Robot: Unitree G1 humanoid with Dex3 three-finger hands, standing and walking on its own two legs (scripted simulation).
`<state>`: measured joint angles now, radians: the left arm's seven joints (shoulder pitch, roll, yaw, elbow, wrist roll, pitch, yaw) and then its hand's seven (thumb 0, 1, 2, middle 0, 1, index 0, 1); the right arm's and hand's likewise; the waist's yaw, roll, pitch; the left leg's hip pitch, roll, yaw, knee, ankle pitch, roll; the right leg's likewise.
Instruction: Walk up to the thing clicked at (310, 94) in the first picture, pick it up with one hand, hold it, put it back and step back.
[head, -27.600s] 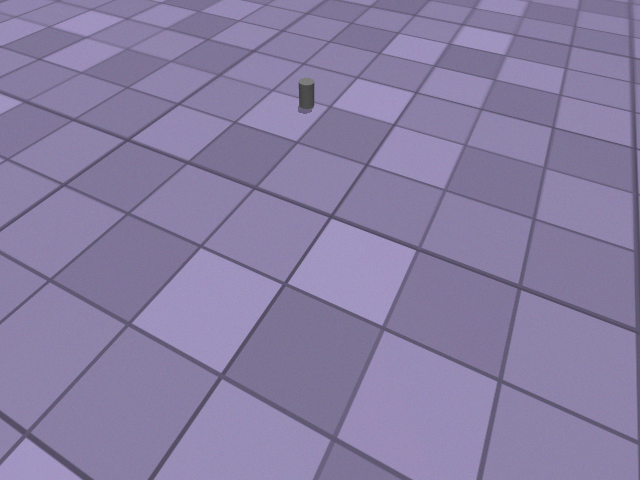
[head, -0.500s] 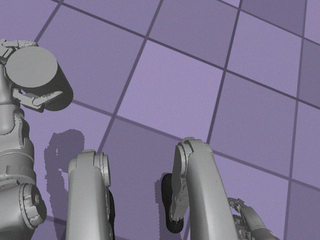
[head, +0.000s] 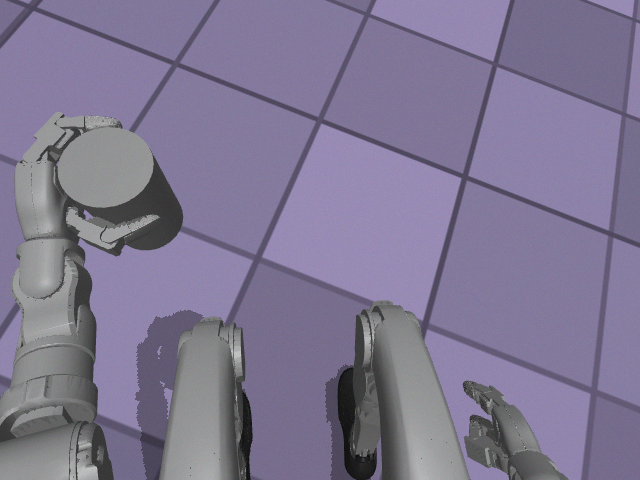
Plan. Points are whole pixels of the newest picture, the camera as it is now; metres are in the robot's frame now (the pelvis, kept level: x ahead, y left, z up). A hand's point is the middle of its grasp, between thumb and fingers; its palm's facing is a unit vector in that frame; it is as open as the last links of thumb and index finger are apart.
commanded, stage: lift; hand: left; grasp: from the side
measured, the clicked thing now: (131, 196) +0.45 +0.20 -0.03
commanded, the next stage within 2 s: hold in 1.68 s
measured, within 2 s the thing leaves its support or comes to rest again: neither
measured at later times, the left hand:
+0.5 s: hand (29, 97) +0.42 +0.19 +0.18, palm faces +0.14 -0.99 -0.05, open 11.9 cm
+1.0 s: hand out of the picture +0.42 +0.18 +0.28, palm faces +0.14 -0.99 -0.04, open 11.9 cm
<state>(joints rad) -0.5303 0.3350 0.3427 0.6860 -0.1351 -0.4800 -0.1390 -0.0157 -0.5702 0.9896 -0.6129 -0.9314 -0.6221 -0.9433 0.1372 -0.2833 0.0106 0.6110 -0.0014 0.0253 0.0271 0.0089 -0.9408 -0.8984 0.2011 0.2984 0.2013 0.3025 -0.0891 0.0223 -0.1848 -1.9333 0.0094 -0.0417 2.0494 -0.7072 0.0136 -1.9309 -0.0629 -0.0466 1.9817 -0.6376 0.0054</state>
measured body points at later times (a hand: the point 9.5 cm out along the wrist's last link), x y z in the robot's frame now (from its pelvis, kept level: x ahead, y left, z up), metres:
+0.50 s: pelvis +0.03 +0.00 +0.15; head +0.16 +0.02 +0.59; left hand +0.40 +0.24 +0.19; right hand +0.19 -0.25 +0.04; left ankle +0.07 +0.11 -0.41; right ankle +0.10 -0.13 -0.41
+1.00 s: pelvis +0.06 +0.01 +0.24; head +0.15 +0.02 +0.68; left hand +0.41 +0.23 +0.28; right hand +0.20 -0.24 +0.13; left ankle +0.07 +0.11 -0.41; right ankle +0.10 -0.13 -0.41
